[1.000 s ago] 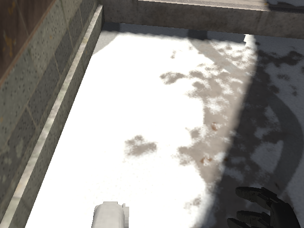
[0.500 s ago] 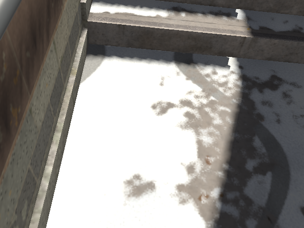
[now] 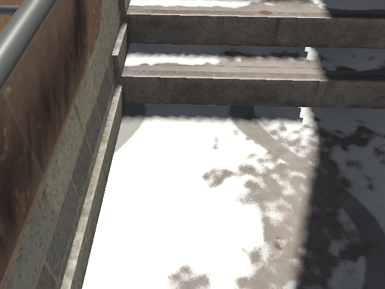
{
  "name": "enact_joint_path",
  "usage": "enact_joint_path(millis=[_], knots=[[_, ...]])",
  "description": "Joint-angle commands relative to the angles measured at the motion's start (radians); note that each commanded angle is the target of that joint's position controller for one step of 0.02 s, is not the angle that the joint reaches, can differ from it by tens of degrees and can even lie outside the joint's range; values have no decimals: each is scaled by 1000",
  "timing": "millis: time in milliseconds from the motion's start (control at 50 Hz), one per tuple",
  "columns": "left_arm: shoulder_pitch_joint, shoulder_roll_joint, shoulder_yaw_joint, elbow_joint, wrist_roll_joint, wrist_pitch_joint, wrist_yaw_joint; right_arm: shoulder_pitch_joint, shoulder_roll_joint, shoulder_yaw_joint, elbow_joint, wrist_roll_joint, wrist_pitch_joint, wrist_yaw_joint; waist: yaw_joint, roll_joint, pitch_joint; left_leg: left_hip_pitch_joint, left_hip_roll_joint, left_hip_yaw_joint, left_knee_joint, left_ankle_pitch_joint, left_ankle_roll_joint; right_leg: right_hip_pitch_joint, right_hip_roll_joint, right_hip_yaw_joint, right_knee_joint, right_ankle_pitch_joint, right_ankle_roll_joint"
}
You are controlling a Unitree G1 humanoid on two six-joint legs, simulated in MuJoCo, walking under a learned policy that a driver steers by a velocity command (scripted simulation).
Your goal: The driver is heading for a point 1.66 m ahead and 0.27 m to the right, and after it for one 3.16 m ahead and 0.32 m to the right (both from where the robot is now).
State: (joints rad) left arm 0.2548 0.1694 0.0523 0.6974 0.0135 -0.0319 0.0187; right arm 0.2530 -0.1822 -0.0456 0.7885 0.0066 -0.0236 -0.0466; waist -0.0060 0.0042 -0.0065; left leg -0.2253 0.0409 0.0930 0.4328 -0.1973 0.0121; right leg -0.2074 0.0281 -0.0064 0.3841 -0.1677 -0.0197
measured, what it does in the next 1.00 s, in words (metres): walks ahead: right foot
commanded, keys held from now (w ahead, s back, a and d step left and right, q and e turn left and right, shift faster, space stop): shift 0.22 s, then w+shift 0.36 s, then shift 0.42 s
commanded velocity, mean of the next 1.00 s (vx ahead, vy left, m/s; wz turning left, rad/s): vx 0.33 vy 0.00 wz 0.00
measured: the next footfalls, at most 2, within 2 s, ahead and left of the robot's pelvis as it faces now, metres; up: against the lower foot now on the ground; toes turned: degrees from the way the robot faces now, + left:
right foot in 0.88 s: +0.49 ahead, -0.08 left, +0.00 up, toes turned -2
left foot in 1.28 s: +0.50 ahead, +0.09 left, +0.00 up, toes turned -2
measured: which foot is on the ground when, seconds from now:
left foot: down 0.00-0.88, up 0.90-1.00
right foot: down 0.00-0.56, up 0.58-0.86, down 0.88-1.00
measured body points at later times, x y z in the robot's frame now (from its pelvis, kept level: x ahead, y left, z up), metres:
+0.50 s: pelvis +0.08 +0.00 -0.01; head +0.08 +0.01 +0.44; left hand +0.15 +0.27 -0.12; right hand +0.21 -0.25 -0.11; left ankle +0.03 +0.11 -0.74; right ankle +0.02 -0.11 -0.74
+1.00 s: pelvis +0.34 -0.02 -0.02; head +0.40 -0.02 +0.42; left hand +0.48 +0.22 -0.14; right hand +0.38 -0.28 -0.16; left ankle +0.16 +0.11 -0.63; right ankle +0.45 -0.08 -0.74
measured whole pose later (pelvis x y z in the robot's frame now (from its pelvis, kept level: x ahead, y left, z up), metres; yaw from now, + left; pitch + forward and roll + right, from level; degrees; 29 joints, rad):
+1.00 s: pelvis +0.34 -0.02 -0.02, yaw +0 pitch +1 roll -1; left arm 0.17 0.21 0.05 0.72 0.02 -0.06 0.00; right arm 0.33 -0.22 -0.03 0.81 0.02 -0.05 -0.04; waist -0.02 0.01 0.10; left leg -0.29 -0.02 -0.08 1.28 -0.44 0.03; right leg -0.46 0.08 -0.09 0.55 -0.11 -0.11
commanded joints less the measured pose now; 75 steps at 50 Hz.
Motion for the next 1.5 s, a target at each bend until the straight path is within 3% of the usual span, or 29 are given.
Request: enact_joint_path(millis=[20, 220, 240, 280, 320, 380, 420, 500, 540, 560, 580, 620, 640, 660, 760, 800, 840, 880, 900, 920, 940, 980, 1020, 1080, 1140, 1260, 1320, 1340, 1500], knots=[[0, 86, 20, -77, 6, -14, -1, 19, -90, -16, -54, -5, -12, 0, 2, -35, 20, 26, 55, -102, -72, -31, 9, -48, -103, 142, -110, -45, -65], [-3, 90, 16, -96, 8, -13, -2, 20, -111, -9, -57, 2, -17, 6, 2, 4, -13, 48, 72, -99, -84, 41, 5, 13, -91, 114, -45, 129, -55], [39, 83, 17, -80, 11, -7, -3, 47, -107, -7, -44, 3, -17, 10, 7, 10, -61, 68, 55, -91, -89, -107, 16, 33, -63, 97, -43, -94, -64], [68, 137, 40, -81, 38, 8, -24, 56, -149, -24, -64, -9, -3, 10, 16, 26, 12, 43, 57, -128, -61, -407, 51, -88, -45, 117, -27, -495, -103], [20, 123, 35, -107, 24, 3, -44, 17, -154, -27, -107, 0, 0, 8, 10, 22, 113, -26, 71, -166, -36, -419, 63, -164, -60, 146, -18, -466, -115], [82, 141, 44, -112, 8, -18, -49, -75, -151, -21, -164, 7, -24, 29, 65, -62, 106, -201, 33, -137, 26, -306, 57, -5, -103, 239, -76, -463, -149], [168, 211, 71, -90, 2, -28, -51, -173, -117, -6, -209, 7, -37, 42, 116, -170, 136, -365, -16, -50, 144, -106, 43, 149, -232, 437, -212, -529, -233], [128, 219, 81, -67, 12, -37, -49, -112, -145, -11, -188, 4, -52, 48, 58, -68, 75, -256, -15, -94, 72, -77, 68, 207, -225, 367, -141, -194, -229], [-48, 203, 75, -95, -2, -46, -50, 160, -162, -20, -107, -16, -54, 37, -114, 4, -16, 230, 8, -156, -141, -39, 113, -73, -113, 176, 61, 98, -148], [-127, 148, 59, -126, -11, -57, -46, 347, -260, -48, -72, -48, -50, 24, -204, 192, -109, 551, 167, -347, -187, -217, 153, -336, -11, 17, 374, 102, -90], [-166, 123, 46, -142, -18, -64, -42, 352, -312, -66, -73, -58, -52, 31, -203, 295, -15, 662, 276, -565, -231, -261, 211, -687, 63, -48, 522, -176, -45], [-143, 159, 47, -108, 1, -57, -41, 323, -247, -48, -72, -67, -64, 27, -155, 88, 38, 660, 285, -547, -238, -186, 235, -862, 4, 9, 718, -191, -34], [-170, 162, 44, -119, 6, -52, -38, 295, -225, -42, -53, -60, -68, 30, -121, 42, 101, 624, 282, -458, -225, 113, 227, -910, -17, 7, 751, -186, -21], [-177, 133, 28, -126, 40, -35, -41, 267, -200, -28, -42, -52, -84, 24, -84, 3, 90, 582, 276, -375, -194, 348, 215, -883, -32, 1, 774, -184, -23], [-180, 69, -7, -140, 28, -17, -83, 100, -190, -7, -21, 9, -126, 22, 9, 153, 132, 135, 125, -104, -295, 680, 107, -391, -14, -88, 332, 107, -39], [-129, 96, 8, -116, 36, -4, -71, 132, -227, -12, 19, 36, -132, 36, 43, 151, 86, 96, 157, -96, -251, 921, 82, -186, 35, -129, 317, 174, -88], [-34, 140, 31, -75, 50, -5, -66, 147, -256, -20, 27, 31, -114, 21, 84, 119, -7, 124, 147, -78, -62, 1030, 60, 12, 94, -145, 232, 196, -114], [231, 201, 60, 15, 57, -13, -35, 112, -253, -21, -1, 51, -93, 13, 225, 114, -122, -27, 43, -64, 385, 780, 16, 349, -14, -13, 113, 341, -147], [248, 264, 64, 23, 60, -25, -23, 181, -101, 4, -43, 45, -81, 20, 141, -134, -234, -192, -104, -66, 775, -341, 22, 525, -324, 244, 217, 948, -203], [224, 315, 68, 1, 33, -41, -15, 373, -78, 9, -21, 73, -64, 2, 61, -251, -482, -210, -159, -257, 1058, -414, 28, 591, -487, 560, 153, 1205, -384], [116, 222, 52, -27, -4, -32, -10, 307, -150, -6, 4, 33, -45, -3, 49, -108, -435, -200, -88, -254, 1072, -262, 26, 443, -401, 483, 82, 994, -367], [10, 103, 11, -26, -3, -42, -15, 187, -141, -3, -25, -8, -29, -2, 16, 35, -170, -256, -22, -195, 934, -224, 29, 183, -329, 350, -25, 625, -302], [16, 100, -2, -2, -2, -52, -13, 196, -103, 3, -8, -24, 11, 9, -15, 9, -77, -115, -12, -169, 757, -220, 23, -32, -276, 220, -107, 583, -247], [26, 116, -5, 34, 24, -74, -26, 197, -54, 12, 8, -14, 38, 18, -31, -90, -51, -29, -41, -128, 464, -212, -5, -84, -197, 105, -108, 612, -206], [40, 127, -4, 49, 27, -63, -30, 134, -72, 11, 12, -16, 45, 11, -9, -141, -64, -5, -35, -114, 335, -116, -22, -82, -188, 112, -121, 411, -213], [-8, 105, -24, 51, 6, -26, -21, 41, -62, 24, 8, -31, 34, 6, -23, -33, 43, 141, -13, -131, 95, -1, -10, -268, -151, 178, -128, -273, -168], [108, 89, -18, 96, 3, -10, -12, -6, -126, 16, -9, -15, 6, 5, 61, 186, 119, -128, 170, -376, -149, -112, 63, -64, -1, 71, 15, -148, -75], [99, 92, -19, 109, -2, -6, -7, -33, -82, 29, -7, -10, 3, 4, 72, 159, 104, -207, 140, -347, -161, -191, 46, 74, -28, 87, 6, -71, -74], [29, 110, -14, 175, 5, -31, 0, 46, -78, 26, 54, 8, -8, -2, 16, 21, 15, 35, 56, -217, -79, 111, 0, 86, -85, 137, -64, 136, -84]])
